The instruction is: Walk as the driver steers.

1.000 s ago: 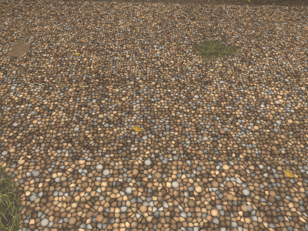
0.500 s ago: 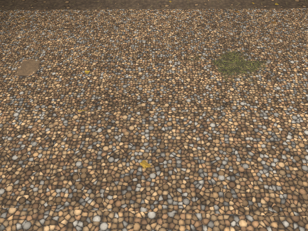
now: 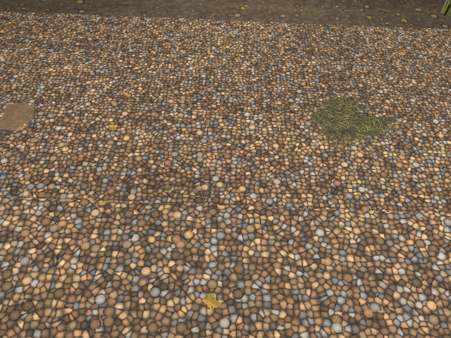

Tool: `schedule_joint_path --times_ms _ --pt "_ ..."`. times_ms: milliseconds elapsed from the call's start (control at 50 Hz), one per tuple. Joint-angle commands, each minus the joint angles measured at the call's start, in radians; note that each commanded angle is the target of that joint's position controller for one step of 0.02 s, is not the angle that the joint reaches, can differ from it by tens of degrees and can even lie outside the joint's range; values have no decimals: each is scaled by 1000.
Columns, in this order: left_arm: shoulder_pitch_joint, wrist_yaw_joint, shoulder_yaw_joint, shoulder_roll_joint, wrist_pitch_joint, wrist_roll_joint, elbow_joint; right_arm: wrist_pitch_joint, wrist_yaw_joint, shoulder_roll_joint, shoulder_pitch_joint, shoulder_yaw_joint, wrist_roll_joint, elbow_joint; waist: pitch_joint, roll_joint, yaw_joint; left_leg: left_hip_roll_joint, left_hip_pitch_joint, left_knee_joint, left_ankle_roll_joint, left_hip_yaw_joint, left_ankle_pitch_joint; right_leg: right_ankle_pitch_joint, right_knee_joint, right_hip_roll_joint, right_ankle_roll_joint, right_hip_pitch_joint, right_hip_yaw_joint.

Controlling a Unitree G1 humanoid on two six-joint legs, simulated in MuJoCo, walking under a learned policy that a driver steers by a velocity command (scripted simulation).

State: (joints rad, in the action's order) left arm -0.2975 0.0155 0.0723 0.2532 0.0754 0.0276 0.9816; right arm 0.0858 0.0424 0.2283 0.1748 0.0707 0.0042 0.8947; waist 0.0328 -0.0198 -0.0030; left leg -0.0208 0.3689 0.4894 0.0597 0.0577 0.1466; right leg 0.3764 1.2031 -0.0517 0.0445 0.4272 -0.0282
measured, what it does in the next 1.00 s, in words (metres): goes down: right foot 0.19 m lower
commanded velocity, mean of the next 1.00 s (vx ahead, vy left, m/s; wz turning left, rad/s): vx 0.50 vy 0.00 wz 0.00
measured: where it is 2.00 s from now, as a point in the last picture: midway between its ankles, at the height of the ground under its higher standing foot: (291, 215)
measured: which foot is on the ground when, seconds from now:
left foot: down 0.00-0.62, up 0.64-1.00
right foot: up 0.00-0.60, down 0.62-1.00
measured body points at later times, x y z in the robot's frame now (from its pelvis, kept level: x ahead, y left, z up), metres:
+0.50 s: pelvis +0.27 -0.08 -0.04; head +0.29 -0.08 +0.41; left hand +0.49 +0.16 -0.13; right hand +0.17 -0.33 -0.18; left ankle +0.07 +0.09 -0.73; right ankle +0.49 -0.26 -0.72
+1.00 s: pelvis +0.59 -0.18 -0.19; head +0.61 -0.18 +0.26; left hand +0.56 +0.07 -0.34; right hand +0.79 -0.41 -0.28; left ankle +0.77 -0.05 -0.88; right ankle +0.50 -0.28 -0.92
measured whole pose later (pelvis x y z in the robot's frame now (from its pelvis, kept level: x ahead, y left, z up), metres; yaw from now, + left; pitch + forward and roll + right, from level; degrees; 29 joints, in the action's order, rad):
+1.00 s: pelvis +0.59 -0.18 -0.19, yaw -1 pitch +2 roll -2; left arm -0.38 0.01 0.05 0.20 0.07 0.02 1.05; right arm 0.05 0.01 0.20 0.07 0.04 -0.02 0.76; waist -0.02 0.03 -0.07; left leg 0.08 0.69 0.74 0.02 0.00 0.01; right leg 0.38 0.45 0.04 0.04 0.10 0.07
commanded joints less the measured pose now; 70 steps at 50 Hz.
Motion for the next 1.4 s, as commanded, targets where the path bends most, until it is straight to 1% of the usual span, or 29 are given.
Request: schedule_joint_path --times_ms 20,140,180,240,360,440,540,600,620,640,660,680,720,740,760,780,800,860,960,1020,1060,1100,1120,1140,1160,1180,1220,1280,1400 --pt "-68 17 25 59 -12 -4 -36 15 0 86 11 15 10 -37 -75 99 -22 251 -133 -291 160 -276 -96 -78 -78 -99 2 110 -54" --pt "119 6 19 36 -19 -36 -108 5 -43 166 109 39 13 27 -50 76 8 227 -188 -346 168 -169 -245 -359 -375 -93 -32 170 -27" --pt "71 -11 29 57 -18 -24 -75 7 -40 172 157 44 26 44 -94 69 4 240 -209 -301 177 -141 -274 -458 -287 -78 -37 135 -14" --pt "122 -27 36 75 -20 -12 -88 4 -33 125 213 32 -3 58 -32 54 21 272 -288 -255 194 -199 -156 -391 -252 -95 -16 296 -43" --pt "465 -77 36 79 32 12 -237 2 -83 136 496 37 -2 128 86 104 146 402 -766 -114 180 -400 41 -274 -355 -138 -8 919 -144" --pt "400 -112 6 24 45 -42 -204 3 -118 146 284 27 -15 23 92 50 87 243 -109 -90 98 -152 197 -859 -551 -57 -5 256 -6" --pt "367 -114 -5 53 5 11 -196 -20 -97 155 310 36 -32 11 99 97 109 230 -242 104 0 -78 210 -857 -729 -70 -20 131 -41" --pt "-11 -96 35 155 11 10 -34 -35 -91 143 269 27 -25 25 -84 82 -47 211 -307 606 -42 -69 8 -992 -837 -84 -26 -211 -12" --pt "-181 -83 56 211 8 -12 21 -32 -83 157 260 32 -35 44 -141 19 -155 156 -184 906 -92 -39 -9 -978 -850 -67 -21 -464 55" --pt "-258 -79 42 247 10 -51 49 -26 -81 75 337 27 -44 75 -174 -235 -162 26 140 1401 -157 -80 764 -1140 -698 -177 43 -734 -38" --pt "-237 -84 44 322 28 -55 48 7 -58 1 580 9 -44 76 -319 -543 -23 -6 438 1578 -117 -304 775 -1581 -362 -227 68 -1008 -104" --pt "-237 -82 41 273 4 -41 39 35 -53 56 565 10 -51 64 -438 -484 -59 26 472 1557 -115 -331 725 -1456 -408 -262 107 -969 -177" --pt "-207 -71 60 311 -24 -1 88 30 -90 28 363 -10 -97 -50 -487 -198 -3 81 586 1559 -113 -156 522 -352 -804 -435 267 -780 -658" --pt "-79 -69 28 219 -12 -23 7 12 -101 85 306 -8 -101 -51 -365 -26 1 124 591 1480 -73 -149 360 -150 -880 -456 289 -593 -705" --pt "-13 -69 18 190 10 -41 4 -10 -108 77 241 -13 -84 -62 -269 -17 2 145 578 1484 -49 -162 351 -171 -848 -472 308 -427 -711" --pt "70 -73 -12 93 33 -47 -13 -22 -110 98 199 -2 -59 -61 -155 30 23 182 529 1222 3 -229 184 -214 -808 -408 230 -225 -557" --pt "115 -65 -27 59 34 -49 -3 -41 -101 61 147 -2 -38 -74 -23 -29 52 192 440 1021 -12 -203 126 -316 -839 -310 179 -14 -357" --pt "90 -10 -16 111 30 -61 -4 -23 -81 72 51 6 -8 -137 28 -146 50 184 298 590 -65 -145 -62 -537 -919 -177 179 48 -149" --pt "-85 7 7 130 0 1 34 -26 -33 19 -96 -14 -20 -178 3 -28 -28 113 263 238 -36 -60 -174 -577 -928 -201 163 -223 -79" --pt "-151 3 17 124 -24 1 52 -24 -16 20 -194 -12 -24 -215 54 -7 -64 95 334 139 -4 -47 -103 -495 -910 -219 145 -371 -84" --pt "-143 3 22 146 -39 -3 56 -12 -1 44 -219 1 -23 -239 47 -11 -52 60 277 88 19 -15 -55 -588 -872 -218 124 -422 -75" --pt "-80 -1 23 153 -47 -7 40 -10 -2 99 -7 32 -10 -184 -66 -22 57 18 -38 61 64 6 -133 -828 -666 -147 86 -377 -7" --pt "-59 0 12 125 -46 -20 20 -13 -7 161 192 58 -4 -138 -197 37 127 117 -338 88 113 -126 -200 -667 -398 -75 48 -209 52" --pt "-171 -11 -24 13 -26 -27 10 -12 -2 249 299 78 -15 -109 -372 269 107 357 -685 -22 278 -585 61 -123 30 84 -12 138 60" --pt "-120 -26 -11 67 -4 -17 8 -14 3 181 323 57 -26 -105 -390 255 124 383 -730 -157 264 -785 217 185 129 93 6 292 -85" --pt "-22 -26 11 124 4 11 -28 -15 -2 156 239 46 -20 -112 -222 203 109 365 -610 -181 215 -667 249 130 167 46 16 391 -72" --pt "49 -2 17 113 2 -4 -45 -8 -4 121 92 36 4 -140 -78 73 43 305 -318 -215 184 -452 10 -10 54 -30 13 317 -44" --pt "-7 8 19 72 -33 -8 -26 6 -7 84 45 29 6 -131 -90 87 -25 245 -162 -285 163 -322 -41 -76 -84 -82 3 155 -57" --pt "186 4 13 46 -30 -38 -100 -1 -51 153 147 48 1 -47 -63 75 10 225 -189 -343 154 -191 -169 -380 -405 -69 -33 183 -40"
Velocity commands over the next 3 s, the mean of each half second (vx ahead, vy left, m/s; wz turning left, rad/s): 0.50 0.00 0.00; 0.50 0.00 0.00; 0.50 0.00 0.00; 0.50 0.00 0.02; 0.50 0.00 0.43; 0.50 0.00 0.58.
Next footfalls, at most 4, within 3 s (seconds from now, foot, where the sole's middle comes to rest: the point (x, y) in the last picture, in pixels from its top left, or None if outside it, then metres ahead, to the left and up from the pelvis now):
0.62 right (314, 336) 0.54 -0.28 -0.96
1.10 left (244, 252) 0.84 -0.06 -0.96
1.90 right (325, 186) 1.30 -0.47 -1.14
2.46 left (276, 141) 1.58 -0.26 -1.14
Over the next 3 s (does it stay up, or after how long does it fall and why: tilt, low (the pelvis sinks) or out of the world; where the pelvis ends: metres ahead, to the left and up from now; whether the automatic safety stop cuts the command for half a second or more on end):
stays up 1.75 -0.33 -0.43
